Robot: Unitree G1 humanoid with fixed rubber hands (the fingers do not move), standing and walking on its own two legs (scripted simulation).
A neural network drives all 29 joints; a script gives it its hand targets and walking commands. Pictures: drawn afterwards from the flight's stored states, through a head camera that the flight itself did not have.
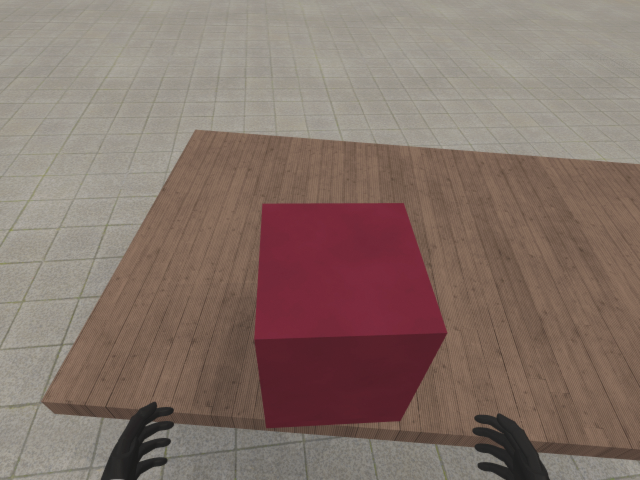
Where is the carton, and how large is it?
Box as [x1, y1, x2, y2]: [254, 203, 446, 427]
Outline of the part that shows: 262,204 254,340 266,427 400,420 446,334 446,330 403,203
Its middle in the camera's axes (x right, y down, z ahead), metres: +0.02 +0.12 +0.56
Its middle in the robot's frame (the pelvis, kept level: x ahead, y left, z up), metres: +0.36 +0.00 +0.00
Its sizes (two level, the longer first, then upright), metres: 0.210 0.200 0.250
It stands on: a table, 0.66 m high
